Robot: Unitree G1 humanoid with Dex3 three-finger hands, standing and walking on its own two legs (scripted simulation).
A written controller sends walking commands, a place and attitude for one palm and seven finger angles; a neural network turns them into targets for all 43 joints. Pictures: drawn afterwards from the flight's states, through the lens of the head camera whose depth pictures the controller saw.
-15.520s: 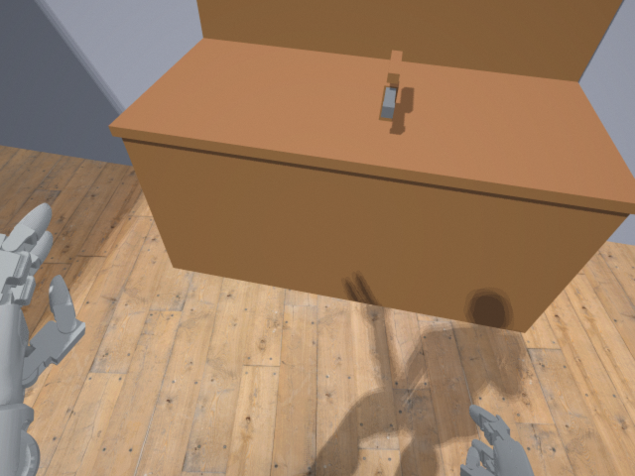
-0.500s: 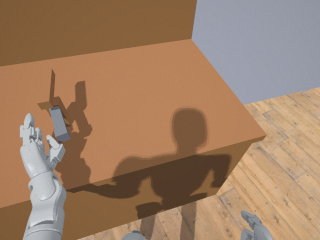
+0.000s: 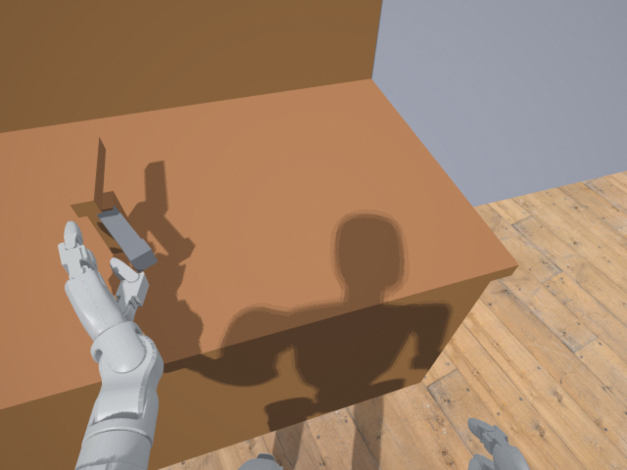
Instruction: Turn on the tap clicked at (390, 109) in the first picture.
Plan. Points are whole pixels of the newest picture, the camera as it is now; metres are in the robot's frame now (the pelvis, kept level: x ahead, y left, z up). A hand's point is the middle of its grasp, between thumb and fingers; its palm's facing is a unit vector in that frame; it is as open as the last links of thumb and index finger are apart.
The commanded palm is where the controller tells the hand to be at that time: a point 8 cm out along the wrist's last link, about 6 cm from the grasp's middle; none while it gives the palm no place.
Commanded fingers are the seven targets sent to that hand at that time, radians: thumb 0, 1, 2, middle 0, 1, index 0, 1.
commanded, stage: push the lever round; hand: left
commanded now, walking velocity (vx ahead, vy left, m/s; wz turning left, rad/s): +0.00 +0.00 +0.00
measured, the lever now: (140, 255) +0.37 +0.25 +0.07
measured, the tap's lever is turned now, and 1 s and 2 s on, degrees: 25 54 71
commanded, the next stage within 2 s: lift the hand up off the lever in 1.90 s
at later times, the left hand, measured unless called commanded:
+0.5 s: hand (158, 265) +0.36 +0.23 +0.05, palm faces +0.74 -0.67 -0.08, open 7.8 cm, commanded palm +0.31 +0.24 +0.06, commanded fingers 0.00 0.90 0.90 -0.15 -0.15 -0.15 -0.15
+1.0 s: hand (180, 246) +0.39 +0.21 +0.05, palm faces +0.80 -0.59 -0.10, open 7.8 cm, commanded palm +0.34 +0.21 +0.06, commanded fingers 0.00 0.90 0.90 -0.15 -0.15 -0.15 -0.15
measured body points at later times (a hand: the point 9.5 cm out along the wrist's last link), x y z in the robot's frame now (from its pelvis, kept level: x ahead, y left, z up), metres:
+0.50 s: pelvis +0.00 +0.00 +0.00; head +0.04 +0.01 +0.45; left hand +0.32 +0.26 +0.06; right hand +0.15 -0.24 -0.11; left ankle +0.04 +0.12 -0.69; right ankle -0.01 -0.09 -0.69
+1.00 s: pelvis +0.01 +0.00 +0.00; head +0.04 +0.00 +0.45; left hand +0.35 +0.24 +0.06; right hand +0.13 -0.24 -0.12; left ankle +0.04 +0.12 -0.69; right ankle -0.01 -0.09 -0.69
